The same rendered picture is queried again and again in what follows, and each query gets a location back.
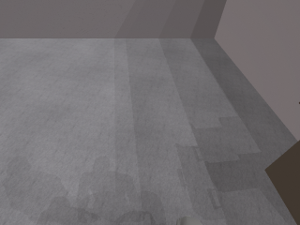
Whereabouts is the cabinet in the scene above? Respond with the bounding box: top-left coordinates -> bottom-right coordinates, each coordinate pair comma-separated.
265,140 -> 300,225

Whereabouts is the right robot thigh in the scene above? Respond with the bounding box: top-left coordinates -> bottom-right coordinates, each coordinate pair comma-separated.
176,216 -> 202,225

